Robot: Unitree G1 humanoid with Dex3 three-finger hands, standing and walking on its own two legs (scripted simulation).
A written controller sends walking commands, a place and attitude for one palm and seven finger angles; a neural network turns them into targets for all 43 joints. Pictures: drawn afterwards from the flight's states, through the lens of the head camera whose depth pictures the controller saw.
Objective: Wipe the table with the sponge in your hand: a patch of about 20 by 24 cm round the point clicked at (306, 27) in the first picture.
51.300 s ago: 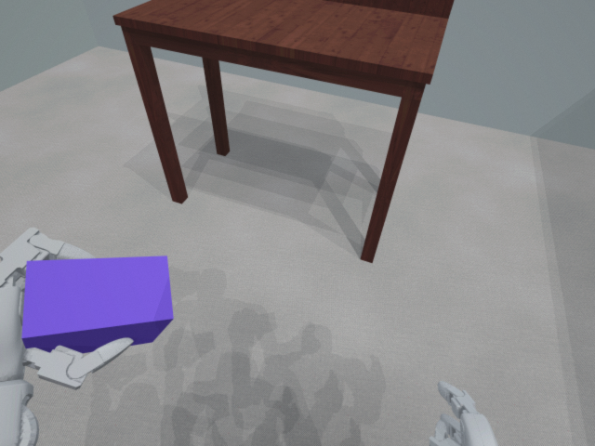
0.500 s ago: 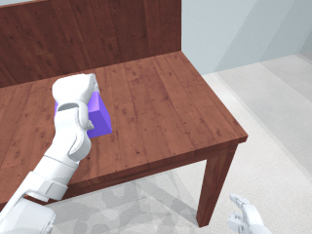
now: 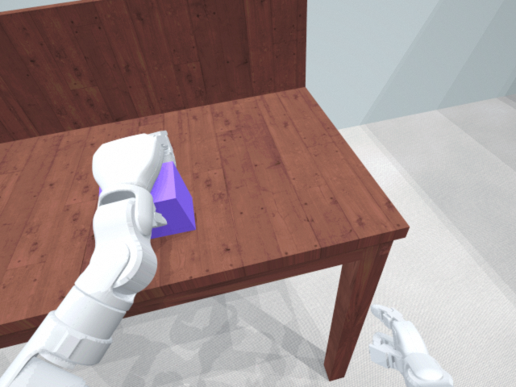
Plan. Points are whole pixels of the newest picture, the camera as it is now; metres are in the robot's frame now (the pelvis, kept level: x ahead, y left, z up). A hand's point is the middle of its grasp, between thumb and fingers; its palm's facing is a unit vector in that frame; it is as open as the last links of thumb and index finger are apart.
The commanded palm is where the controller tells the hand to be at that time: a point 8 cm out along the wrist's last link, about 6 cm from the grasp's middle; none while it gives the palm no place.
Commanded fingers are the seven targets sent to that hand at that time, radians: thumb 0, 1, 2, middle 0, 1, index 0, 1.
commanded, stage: slide across to the third lane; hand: left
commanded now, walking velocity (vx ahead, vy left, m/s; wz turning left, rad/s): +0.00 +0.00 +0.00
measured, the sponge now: (155, 210) +0.33 +0.24 +0.11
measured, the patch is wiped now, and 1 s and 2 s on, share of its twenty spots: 0.65 0.75 0.85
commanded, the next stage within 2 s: wipe forward along the third lane in 0.44 s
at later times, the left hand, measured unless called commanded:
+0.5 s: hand (191, 180) +0.34 +0.16 +0.18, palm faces +0.14 -0.05 -0.99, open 10.5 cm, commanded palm +0.31 +0.15 +0.23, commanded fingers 0.00 0.10 1.30 -1.20 -1.60 -1.20 -1.60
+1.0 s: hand (205, 163) +0.39 +0.16 +0.18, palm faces +0.04 -0.03 -1.00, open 10.5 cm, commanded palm +0.36 +0.17 +0.21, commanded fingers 0.00 0.10 1.30 -1.20 -1.60 -1.20 -1.60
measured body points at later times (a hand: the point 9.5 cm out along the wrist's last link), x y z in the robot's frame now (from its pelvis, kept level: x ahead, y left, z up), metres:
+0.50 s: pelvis -0.02 -0.02 +0.00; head -0.04 -0.06 +0.45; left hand +0.33 +0.16 +0.23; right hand +0.22 -0.20 -0.09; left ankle -0.04 +0.08 -0.74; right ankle -0.02 -0.10 -0.74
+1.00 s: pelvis -0.02 -0.03 +0.00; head -0.03 -0.08 +0.45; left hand +0.38 +0.15 +0.23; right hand +0.17 -0.26 -0.12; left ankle -0.04 +0.08 -0.74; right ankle -0.02 -0.10 -0.74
